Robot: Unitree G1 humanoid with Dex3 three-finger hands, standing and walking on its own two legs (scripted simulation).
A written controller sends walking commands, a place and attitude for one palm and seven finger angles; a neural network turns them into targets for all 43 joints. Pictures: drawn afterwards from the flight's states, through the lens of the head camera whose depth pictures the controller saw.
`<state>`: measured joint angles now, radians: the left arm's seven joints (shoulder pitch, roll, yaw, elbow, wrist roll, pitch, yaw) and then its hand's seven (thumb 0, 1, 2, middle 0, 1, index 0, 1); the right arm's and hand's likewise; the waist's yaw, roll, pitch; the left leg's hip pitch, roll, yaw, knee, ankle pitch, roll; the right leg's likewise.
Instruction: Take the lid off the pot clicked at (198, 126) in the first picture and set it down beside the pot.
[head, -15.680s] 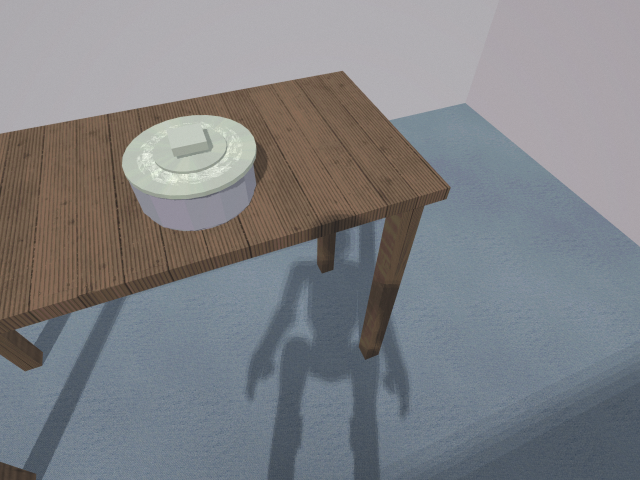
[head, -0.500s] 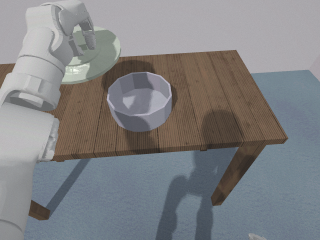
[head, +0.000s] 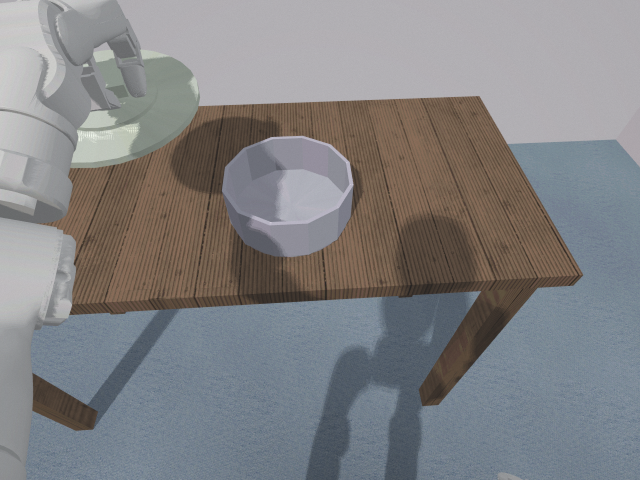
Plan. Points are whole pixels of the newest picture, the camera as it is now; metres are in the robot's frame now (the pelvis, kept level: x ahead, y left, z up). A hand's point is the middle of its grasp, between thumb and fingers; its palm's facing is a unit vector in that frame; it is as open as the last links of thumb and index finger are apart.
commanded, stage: move the lid sideways beside the pot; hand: left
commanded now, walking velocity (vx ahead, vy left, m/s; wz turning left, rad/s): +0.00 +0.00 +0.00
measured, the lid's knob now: (98, 81) +0.51 +0.24 +0.24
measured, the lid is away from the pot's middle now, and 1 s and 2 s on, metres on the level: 0.21 0.23 0.23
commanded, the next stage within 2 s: lower the lid onto the table in 0.52 s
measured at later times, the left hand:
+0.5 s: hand (61, 85) +0.49 +0.27 +0.25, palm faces -0.27 -0.07 -0.96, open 5.9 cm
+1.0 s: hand (97, 97) +0.51 +0.24 +0.22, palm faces -0.32 -0.10 -0.94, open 5.9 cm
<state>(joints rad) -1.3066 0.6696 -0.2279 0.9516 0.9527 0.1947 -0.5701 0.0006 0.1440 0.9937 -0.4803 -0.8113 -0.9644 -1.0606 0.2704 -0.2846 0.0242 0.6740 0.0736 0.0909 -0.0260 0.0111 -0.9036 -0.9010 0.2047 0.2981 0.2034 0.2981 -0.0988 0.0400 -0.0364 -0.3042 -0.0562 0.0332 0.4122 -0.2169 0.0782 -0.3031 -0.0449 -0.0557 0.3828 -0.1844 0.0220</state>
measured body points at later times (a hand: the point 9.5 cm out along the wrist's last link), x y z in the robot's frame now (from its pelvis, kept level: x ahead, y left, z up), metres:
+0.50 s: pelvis +0.01 +0.00 +0.00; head +0.06 +0.00 +0.45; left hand +0.50 +0.27 +0.30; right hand +0.05 -0.27 -0.12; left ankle -0.01 +0.07 -0.74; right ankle +0.00 -0.14 -0.74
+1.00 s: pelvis +0.02 +0.00 +0.00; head +0.08 +0.00 +0.45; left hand +0.52 +0.25 +0.27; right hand +0.07 -0.27 -0.13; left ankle -0.01 +0.07 -0.74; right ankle +0.00 -0.14 -0.74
